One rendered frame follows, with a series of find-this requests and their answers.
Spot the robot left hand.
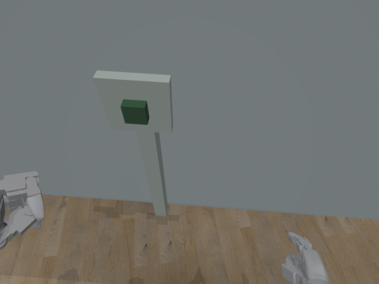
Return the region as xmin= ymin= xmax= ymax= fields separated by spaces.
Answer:
xmin=0 ymin=171 xmax=44 ymax=250

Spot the panel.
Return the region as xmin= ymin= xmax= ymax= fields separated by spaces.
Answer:
xmin=93 ymin=70 xmax=173 ymax=217

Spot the robot right hand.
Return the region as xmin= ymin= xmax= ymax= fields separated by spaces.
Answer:
xmin=282 ymin=232 xmax=329 ymax=284

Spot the button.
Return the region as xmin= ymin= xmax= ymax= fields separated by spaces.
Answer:
xmin=121 ymin=99 xmax=149 ymax=125

